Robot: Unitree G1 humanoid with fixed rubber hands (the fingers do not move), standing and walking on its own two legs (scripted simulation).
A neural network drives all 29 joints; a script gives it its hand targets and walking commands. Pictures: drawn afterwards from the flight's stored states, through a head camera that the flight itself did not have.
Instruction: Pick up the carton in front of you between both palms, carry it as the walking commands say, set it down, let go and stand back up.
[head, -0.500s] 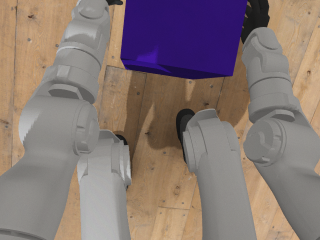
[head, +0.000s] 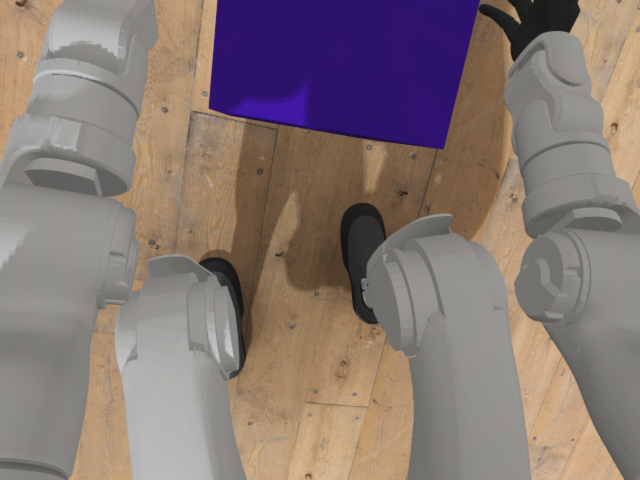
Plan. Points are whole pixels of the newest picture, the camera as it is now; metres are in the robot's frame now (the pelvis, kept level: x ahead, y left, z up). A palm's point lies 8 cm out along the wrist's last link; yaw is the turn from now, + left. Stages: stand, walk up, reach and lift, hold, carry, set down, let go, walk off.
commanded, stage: set down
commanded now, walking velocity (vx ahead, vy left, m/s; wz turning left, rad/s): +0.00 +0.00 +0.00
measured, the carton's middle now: (328, 36) +0.51 -0.08 -0.25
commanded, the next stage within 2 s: let go in 0.94 s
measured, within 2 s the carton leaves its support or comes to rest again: neither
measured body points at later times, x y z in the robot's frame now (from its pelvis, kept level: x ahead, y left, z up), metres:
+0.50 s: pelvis +0.01 +0.00 +0.11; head +0.34 -0.02 +0.41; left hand +0.60 +0.09 -0.01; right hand +0.49 -0.28 -0.01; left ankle +0.09 +0.12 -0.34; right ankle +0.14 -0.13 -0.34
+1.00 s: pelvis +0.04 +0.00 +0.24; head +0.33 -0.02 +0.58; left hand +0.60 +0.10 +0.14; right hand +0.48 -0.29 +0.14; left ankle +0.09 +0.12 -0.34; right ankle +0.14 -0.13 -0.34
